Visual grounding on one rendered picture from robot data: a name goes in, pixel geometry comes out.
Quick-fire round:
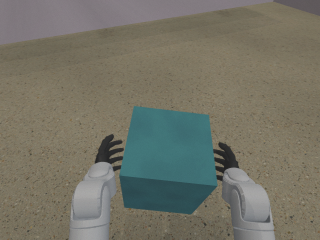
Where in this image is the robot left forearm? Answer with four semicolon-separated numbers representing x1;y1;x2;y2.
68;162;117;240

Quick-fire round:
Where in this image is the robot right forearm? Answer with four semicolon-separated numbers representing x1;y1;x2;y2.
221;167;276;240

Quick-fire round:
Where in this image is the carton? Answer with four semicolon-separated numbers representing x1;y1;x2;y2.
119;106;218;215

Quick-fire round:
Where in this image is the left robot hand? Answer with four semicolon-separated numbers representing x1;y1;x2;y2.
94;134;124;171

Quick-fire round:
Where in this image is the right robot hand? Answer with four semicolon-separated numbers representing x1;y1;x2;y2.
213;142;239;181

